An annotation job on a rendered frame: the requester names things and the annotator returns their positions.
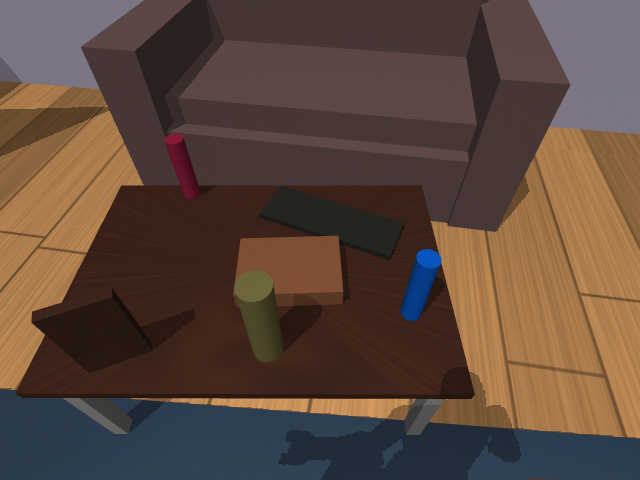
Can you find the coffee table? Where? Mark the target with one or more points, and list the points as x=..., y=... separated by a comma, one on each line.
x=172, y=261

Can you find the sofa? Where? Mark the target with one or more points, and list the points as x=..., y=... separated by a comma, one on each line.
x=453, y=95

